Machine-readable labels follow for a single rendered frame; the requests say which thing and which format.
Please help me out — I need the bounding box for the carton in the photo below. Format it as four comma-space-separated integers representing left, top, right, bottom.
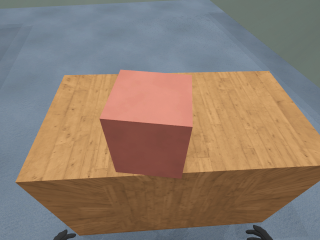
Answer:
99, 70, 193, 179

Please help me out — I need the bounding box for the pedestal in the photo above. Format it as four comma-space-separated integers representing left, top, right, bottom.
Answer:
15, 71, 320, 236

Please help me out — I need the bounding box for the robot right hand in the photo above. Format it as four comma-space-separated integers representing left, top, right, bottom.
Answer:
245, 225, 273, 240

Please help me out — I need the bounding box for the robot left hand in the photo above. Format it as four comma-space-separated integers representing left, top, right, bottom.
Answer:
53, 229, 76, 240

